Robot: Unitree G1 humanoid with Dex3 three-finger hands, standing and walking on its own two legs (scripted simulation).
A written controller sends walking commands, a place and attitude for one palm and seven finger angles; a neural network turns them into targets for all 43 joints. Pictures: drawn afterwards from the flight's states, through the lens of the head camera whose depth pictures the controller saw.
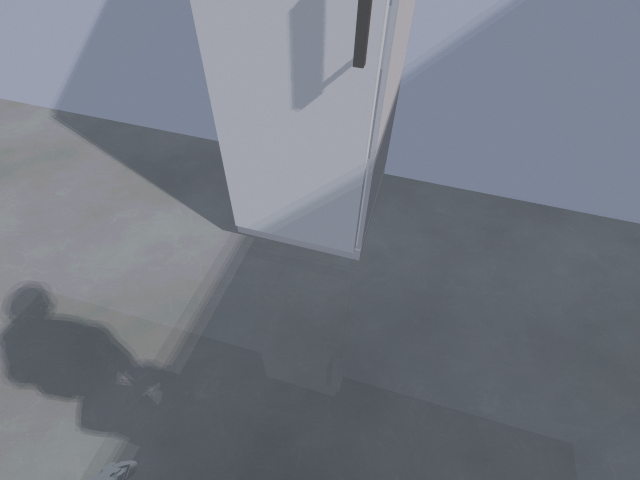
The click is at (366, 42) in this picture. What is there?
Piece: fridge door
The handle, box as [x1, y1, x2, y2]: [353, 0, 371, 67]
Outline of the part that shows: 371,0 358,0 353,66 363,67 365,63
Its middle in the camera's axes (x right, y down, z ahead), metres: +0.10 -0.51 +0.84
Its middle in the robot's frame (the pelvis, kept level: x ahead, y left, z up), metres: +1.00 -0.04 +0.20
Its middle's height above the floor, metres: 0.97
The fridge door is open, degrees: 0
